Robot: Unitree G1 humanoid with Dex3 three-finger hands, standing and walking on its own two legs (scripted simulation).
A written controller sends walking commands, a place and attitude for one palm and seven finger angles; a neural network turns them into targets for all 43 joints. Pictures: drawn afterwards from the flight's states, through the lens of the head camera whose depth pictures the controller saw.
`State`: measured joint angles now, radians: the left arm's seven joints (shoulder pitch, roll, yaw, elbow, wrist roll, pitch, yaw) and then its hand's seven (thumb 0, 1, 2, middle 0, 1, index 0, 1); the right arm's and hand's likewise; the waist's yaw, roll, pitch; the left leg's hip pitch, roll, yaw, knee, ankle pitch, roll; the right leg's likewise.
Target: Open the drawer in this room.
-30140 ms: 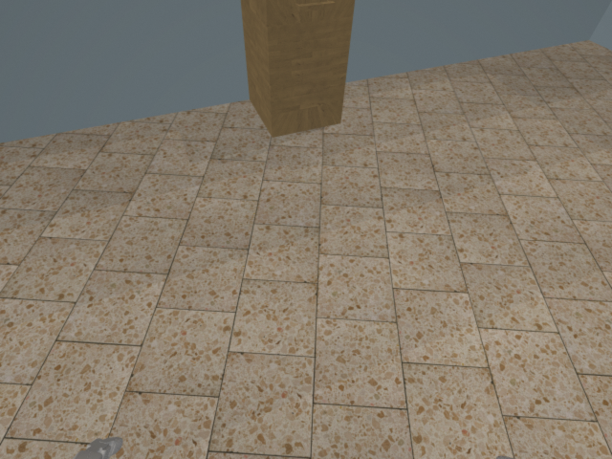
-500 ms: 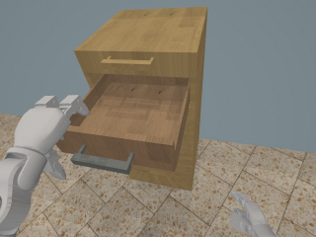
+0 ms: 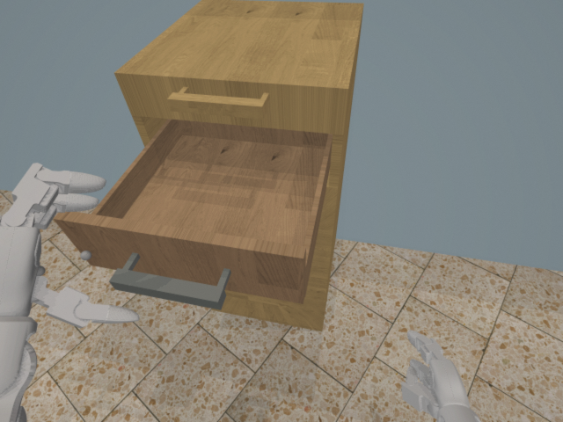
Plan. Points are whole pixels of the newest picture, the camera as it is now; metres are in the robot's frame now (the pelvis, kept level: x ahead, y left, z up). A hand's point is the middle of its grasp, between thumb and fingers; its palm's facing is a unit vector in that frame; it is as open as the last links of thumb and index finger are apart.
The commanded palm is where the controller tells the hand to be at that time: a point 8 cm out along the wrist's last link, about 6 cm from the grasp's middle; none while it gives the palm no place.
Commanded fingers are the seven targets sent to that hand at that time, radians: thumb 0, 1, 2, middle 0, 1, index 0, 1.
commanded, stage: draw the hand back to the body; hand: left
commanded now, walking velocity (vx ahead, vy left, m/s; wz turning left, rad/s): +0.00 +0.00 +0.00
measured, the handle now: (173, 277) +0.30 +0.21 +0.04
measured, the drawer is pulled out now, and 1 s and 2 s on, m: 0.28 0.28 0.28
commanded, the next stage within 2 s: step back with the hand held close in 0.84 s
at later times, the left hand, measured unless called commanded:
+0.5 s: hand (74, 247) +0.22 +0.23 +0.21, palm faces +0.40 -0.82 -0.41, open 9.9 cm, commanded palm +0.16 +0.28 +0.23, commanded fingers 0.00 0.69 0.81 -0.22 -0.44 -0.22 -0.44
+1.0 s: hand (61, 258) +0.20 +0.23 +0.22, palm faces +0.46 -0.79 -0.41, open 7.5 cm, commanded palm +0.14 +0.27 +0.23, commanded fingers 0.00 0.90 0.90 -0.20 -0.30 -0.20 -0.30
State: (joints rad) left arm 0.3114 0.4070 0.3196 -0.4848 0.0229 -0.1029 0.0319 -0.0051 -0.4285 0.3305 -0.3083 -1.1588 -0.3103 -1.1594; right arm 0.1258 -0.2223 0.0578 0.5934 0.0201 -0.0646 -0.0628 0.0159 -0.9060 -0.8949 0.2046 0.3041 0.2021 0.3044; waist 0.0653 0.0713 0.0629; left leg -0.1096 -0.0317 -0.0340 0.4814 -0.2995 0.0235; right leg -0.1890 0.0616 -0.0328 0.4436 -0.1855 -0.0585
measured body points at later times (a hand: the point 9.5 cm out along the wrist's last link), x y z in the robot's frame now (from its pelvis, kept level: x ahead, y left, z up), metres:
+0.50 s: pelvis +0.03 +0.00 +0.00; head +0.02 -0.02 +0.45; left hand +0.19 +0.27 +0.24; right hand +0.23 -0.21 -0.08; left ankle -0.02 +0.11 -0.74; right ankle +0.04 -0.08 -0.74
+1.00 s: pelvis +0.01 -0.01 +0.00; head +0.00 -0.04 +0.45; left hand +0.17 +0.27 +0.25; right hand +0.21 -0.22 -0.08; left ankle -0.02 +0.11 -0.74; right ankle +0.04 -0.08 -0.74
